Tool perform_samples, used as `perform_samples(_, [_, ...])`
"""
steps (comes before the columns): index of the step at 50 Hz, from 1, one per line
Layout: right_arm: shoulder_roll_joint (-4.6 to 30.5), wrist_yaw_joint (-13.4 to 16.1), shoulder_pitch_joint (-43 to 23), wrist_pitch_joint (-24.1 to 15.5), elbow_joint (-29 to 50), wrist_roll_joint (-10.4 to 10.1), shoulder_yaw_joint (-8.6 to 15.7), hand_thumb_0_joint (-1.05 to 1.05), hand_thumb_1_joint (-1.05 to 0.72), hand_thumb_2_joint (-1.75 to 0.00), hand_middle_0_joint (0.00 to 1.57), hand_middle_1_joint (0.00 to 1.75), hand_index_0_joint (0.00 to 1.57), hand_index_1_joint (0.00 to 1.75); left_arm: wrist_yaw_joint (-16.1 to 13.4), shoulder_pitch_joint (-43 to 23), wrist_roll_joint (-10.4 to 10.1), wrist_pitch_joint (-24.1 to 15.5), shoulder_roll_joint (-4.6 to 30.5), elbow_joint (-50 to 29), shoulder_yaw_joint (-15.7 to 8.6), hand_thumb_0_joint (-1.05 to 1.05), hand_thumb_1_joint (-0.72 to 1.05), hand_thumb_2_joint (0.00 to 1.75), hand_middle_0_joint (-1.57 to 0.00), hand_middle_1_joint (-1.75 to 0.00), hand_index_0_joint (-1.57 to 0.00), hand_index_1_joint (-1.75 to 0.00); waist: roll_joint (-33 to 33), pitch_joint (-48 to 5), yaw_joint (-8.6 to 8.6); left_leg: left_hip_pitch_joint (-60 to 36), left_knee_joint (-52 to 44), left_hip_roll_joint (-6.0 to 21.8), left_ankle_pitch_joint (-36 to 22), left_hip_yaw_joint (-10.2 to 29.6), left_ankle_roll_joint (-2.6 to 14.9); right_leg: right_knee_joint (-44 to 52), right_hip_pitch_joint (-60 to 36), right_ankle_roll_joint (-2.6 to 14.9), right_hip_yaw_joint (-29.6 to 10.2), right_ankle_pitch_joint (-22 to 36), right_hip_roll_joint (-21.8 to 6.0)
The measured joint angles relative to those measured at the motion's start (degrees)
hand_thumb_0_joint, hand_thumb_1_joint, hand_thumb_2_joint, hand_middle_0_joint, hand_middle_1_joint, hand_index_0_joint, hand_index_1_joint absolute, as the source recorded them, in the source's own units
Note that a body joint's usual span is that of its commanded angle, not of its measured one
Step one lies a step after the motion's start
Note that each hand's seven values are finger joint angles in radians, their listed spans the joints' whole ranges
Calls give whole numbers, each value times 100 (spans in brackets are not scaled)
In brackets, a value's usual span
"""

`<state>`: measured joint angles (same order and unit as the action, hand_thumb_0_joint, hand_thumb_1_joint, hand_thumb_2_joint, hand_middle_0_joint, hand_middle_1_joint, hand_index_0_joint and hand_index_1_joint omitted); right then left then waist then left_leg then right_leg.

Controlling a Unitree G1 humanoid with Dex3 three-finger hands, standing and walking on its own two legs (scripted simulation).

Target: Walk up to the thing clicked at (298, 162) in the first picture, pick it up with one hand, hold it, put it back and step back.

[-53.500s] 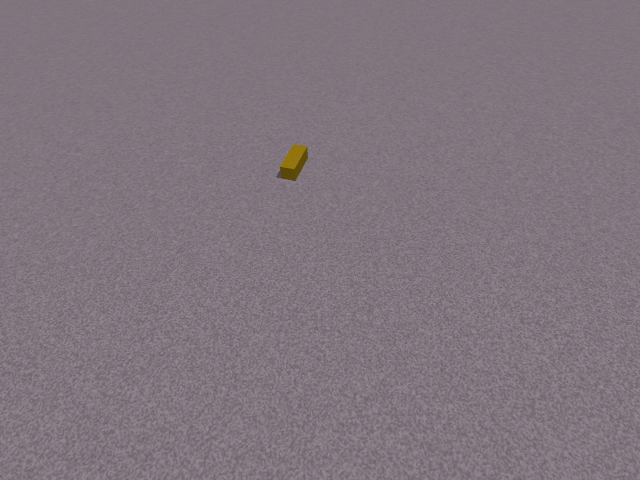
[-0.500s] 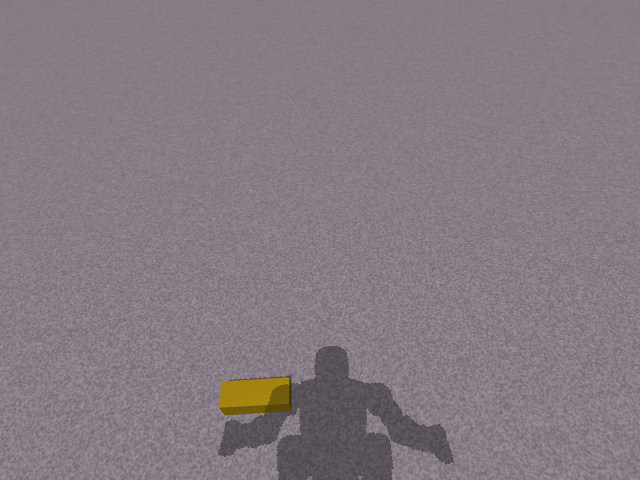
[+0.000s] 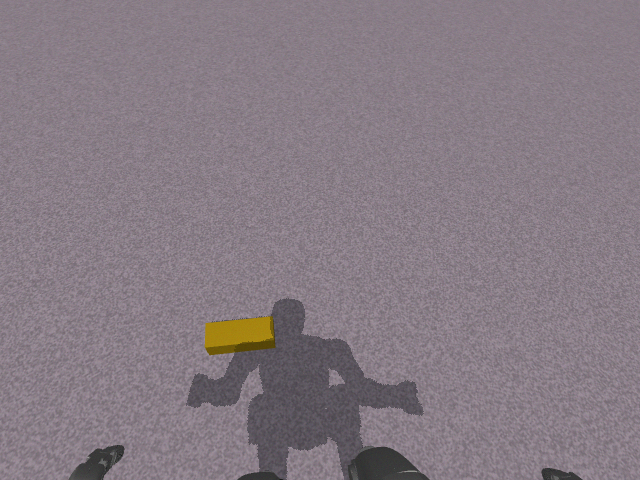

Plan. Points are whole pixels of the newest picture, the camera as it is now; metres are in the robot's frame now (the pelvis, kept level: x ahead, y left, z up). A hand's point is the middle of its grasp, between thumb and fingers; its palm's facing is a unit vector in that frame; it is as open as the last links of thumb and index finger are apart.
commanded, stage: step back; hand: left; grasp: from above
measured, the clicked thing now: (241, 335) +0.55 +0.22 -0.73
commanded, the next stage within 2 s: none
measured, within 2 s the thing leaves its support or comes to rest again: neither
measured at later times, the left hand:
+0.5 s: hand out of the picture +0.00 +0.23 -0.15, palm faces +0.01 -0.92 -0.39, open 7.4 cm
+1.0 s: hand out of the picture -0.22 +0.19 -0.15, palm faces -0.03 -0.91 -0.41, open 7.4 cm
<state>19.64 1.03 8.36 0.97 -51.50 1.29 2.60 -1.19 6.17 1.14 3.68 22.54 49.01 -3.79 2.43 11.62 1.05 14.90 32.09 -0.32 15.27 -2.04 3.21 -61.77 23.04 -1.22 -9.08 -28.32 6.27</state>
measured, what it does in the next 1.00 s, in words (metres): walks backwards: right foot, then left foot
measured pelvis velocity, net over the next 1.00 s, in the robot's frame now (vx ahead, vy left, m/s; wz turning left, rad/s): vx -0.29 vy -0.08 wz -0.02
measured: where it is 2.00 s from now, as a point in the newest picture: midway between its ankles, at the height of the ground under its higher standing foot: outside the picture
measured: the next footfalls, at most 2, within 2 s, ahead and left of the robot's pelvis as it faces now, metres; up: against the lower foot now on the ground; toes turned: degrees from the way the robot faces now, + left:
right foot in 0.18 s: -0.03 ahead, -0.15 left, +0.00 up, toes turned +1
left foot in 0.50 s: -0.12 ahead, +0.08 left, +0.00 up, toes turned +0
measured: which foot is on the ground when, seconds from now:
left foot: down 0.00-0.20, up 0.22-0.48, down 0.50-0.92, up 0.94-1.00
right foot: up 0.00-0.16, down 0.18-0.52, up 0.54-0.88, down 0.90-1.00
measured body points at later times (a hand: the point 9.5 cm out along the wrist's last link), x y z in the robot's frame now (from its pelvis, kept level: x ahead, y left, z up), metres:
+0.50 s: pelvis -0.13 -0.03 -0.01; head -0.07 -0.02 +0.43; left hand +0.00 +0.28 -0.12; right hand -0.04 -0.35 -0.13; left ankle -0.16 +0.08 -0.73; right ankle -0.07 -0.15 -0.73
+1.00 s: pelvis -0.29 -0.08 -0.01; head -0.25 -0.10 +0.43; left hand -0.21 +0.24 -0.12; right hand -0.17 -0.40 -0.13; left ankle -0.22 +0.07 -0.69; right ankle -0.30 -0.20 -0.73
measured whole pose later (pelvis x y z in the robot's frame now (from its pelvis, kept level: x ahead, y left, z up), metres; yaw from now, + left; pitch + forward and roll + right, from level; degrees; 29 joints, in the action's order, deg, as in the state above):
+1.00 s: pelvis -0.29 -0.08 -0.01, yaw -1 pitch -3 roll +0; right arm 23.5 1.1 6.8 3.6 -48.4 0.7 3.4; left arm 0.3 12.0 2.3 2.7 20.8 48.6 -3.7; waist -1.8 9.1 -1.6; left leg 29.4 55.9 -2.6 26.4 7.1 -0.5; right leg -38.6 14.6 0.5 -2.6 -21.3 0.4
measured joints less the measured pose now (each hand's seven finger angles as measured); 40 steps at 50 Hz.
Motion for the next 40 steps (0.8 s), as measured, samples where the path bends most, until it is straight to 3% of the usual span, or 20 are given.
perform_samples(6, [71, -37, -102, -3, 240, 17, -23, 1, -90, -90, 21, 30, 21, 30, 51, 135, 22, -8, -23, -48, -55, 1, 91, 90, -20, -30, -20, -30, -133, 25, -33, 369, 334, 151, -60, -146, -80, 1205, -533, 37, 344, 3, -333])
perform_samples(9, [160, -65, -151, 62, 243, -10, -26, 1, -90, -90, 21, 30, 21, 30, 87, 238, 55, -98, -37, -46, -76, 1, 91, 90, -20, -30, -20, -30, -241, -77, -86, 641, 643, 265, -32, -179, -194, 2476, -1000, 145, 547, 683, -463])
perform_samples(10, [216, -67, -195, 92, 207, -34, -15, 1, -90, -90, 21, 30, 21, 30, 84, 250, 84, -131, -95, -16, -88, 1, 91, 90, -20, -30, -20, -30, -394, -66, -67, 715, 761, 370, -24, -96, -240, 2580, -1040, 148, 625, 762, -366])
perform_samples(11, [244, -57, -215, 125, 164, -62, 2, 1, -90, -90, 21, 30, 21, 30, 101, 279, 89, -140, -139, -12, -78, 1, 91, 90, -20, -30, -20, -30, -484, -74, -27, 792, 906, 320, 224, 95, -274, 2561, -1021, 168, 702, 783, -326])
perform_samples(13, [238, -36, -194, 189, 91, -84, 22, 1, -90, -90, 21, 30, 20, 30, 136, 361, 96, -136, -164, -59, -37, 1, 91, 90, -20, -30, -20, -30, -404, -152, -99, 1000, 1768, -72, 1111, 433, -328, 2488, -909, 226, 654, 824, -420])
perform_samples(15, [277, -37, -112, 198, 73, -127, 18, 1, -91, -90, 21, 30, 20, 30, 117, 396, 76, -121, -219, -101, -9, 1, 90, 90, -21, -30, -20, -30, -355, -215, -168, 1108, 2661, -407, 1326, 669, -347, 2604, -873, 241, 608, 970, -508])
perform_samples(18, [343, -10, 53, 142, 86, -159, -12, 1, -91, -90, 21, 30, 20, 30, 76, 358, 87, -97, -260, -217, 6, 1, 90, 90, -21, -30, -21, -30, -333, -291, -189, 991, 3124, -584, 1369, 766, -403, 2748, -752, 242, 650, 1178, -584])
perform_samples(23, [357, 4, 233, 123, 98, -103, -20, 1, -91, -90, 21, 30, 20, 30, 33, 144, 99, -117, -191, -545, 31, 1, 90, 90, -21, -30, -21, -30, -261, -229, -134, 272, 1761, -312, 1405, 565, -408, 2628, -414, 197, 896, 1350, -662])
perform_samples(25, [340, -19, 279, 75, 102, -62, 3, 1, -91, -90, 21, 30, 20, 30, 48, 44, 67, -95, -129, -636, 52, 1, 90, 90, -21, -30, -21, -30, -215, -179, -80, -135, 680, -171, 805, 430, -341, 2400, -222, 156, 1012, 1331, -703])
perform_samples(26, [273, -23, 250, 53, 65, -29, 29, 1, -91, -90, 21, 30, 20, 30, 56, -26, 52, -73, -73, -640, 50, 1, 90, 90, -21, -30, -21, -30, -71, -94, -88, -212, 483, -244, 618, 365, -247, 2262, -147, 124, 977, 1318, -794])
perform_samples(27, [199, -43, 227, 51, 43, 11, 29, 1, -91, -90, 21, 30, 20, 30, 60, -60, 35, -45, -33, -619, 35, 1, 90, 90, -21, -30, -20, -30, 71, -33, -137, -210, 476, -308, 569, 284, -187, 2132, -80, 154, 834, 1201, -800])
perform_samples(28, [167, -81, 234, 51, 55, 32, 10, 1, -91, -90, 21, 30, 20, 30, 50, -59, 30, -13, -34, -568, 21, 1, 90, 90, -21, -30, -20, -30, 89, -40, -128, -148, 521, -286, 552, 279, -148, 1832, 20, 164, 693, 698, -671])
perform_samples(30, [125, -111, 251, 16, 80, 52, -26, 1, -91, -90, 21, 30, 20, 30, 24, -35, 30, 55, -46, -441, 6, 1, 90, 90, -21, -30, -20, -30, 1, -78, -46, -60, 495, -147, 445, 366, -124, 798, 247, 180, 406, -19, -267])
perform_samples(33, [60, -69, 248, -7, 119, 59, -63, 1, -90, -90, 21, 30, 21, 30, 19, 65, -28, 63, -12, -361, -40, 1, 91, 90, -21, -30, -20, -30, -1, -160, -60, 13, 245, -8, 165, 371, -159, -441, 423, 202, 92, -116, 75])
perform_samples(36, [59, -39, 168, -9, 221, 51, -47, 1, -90, -90, 21, 30, 21, 30, 25, 197, -12, 34, 19, -350, -97, 1, 91, 90, -21, -30, -20, -30, -14, -168, -108, 154, 135, 95, -48, 335, -189, -743, 271, 77, -12, -102, 82])
perform_samples(40, [114, -22, -16, -26, 420, 53, -19, 1, -90, -90, 21, 30, 21, 30, 48, 326, 13, 37, 66, -282, -127, 1, 91, 90, -20, -30, -20, -30, -80, -100, -159, 436, 195, 250, -249, 262, -250, 65, -203, -43, 108, -179, -172])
